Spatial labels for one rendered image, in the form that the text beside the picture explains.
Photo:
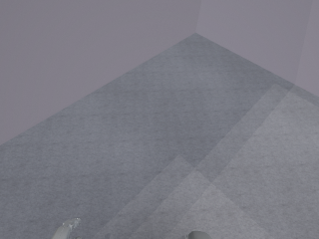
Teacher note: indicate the robot left hand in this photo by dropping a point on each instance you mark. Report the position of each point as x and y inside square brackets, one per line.
[64, 231]

